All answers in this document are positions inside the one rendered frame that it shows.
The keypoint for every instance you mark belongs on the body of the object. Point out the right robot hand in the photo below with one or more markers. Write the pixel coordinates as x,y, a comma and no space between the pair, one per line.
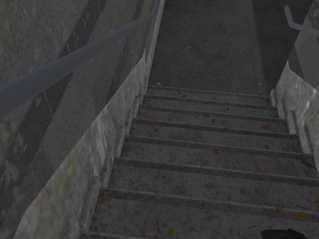
281,234

